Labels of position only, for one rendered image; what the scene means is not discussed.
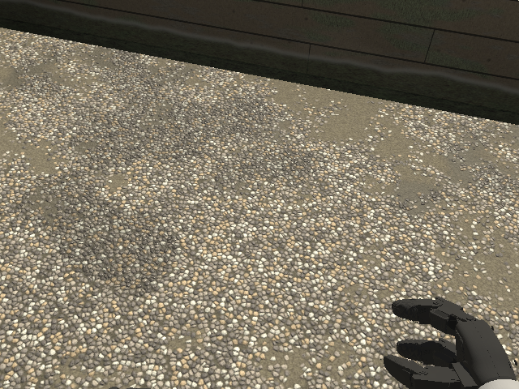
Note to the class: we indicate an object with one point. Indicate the right robot hand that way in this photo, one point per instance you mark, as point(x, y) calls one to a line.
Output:
point(477, 358)

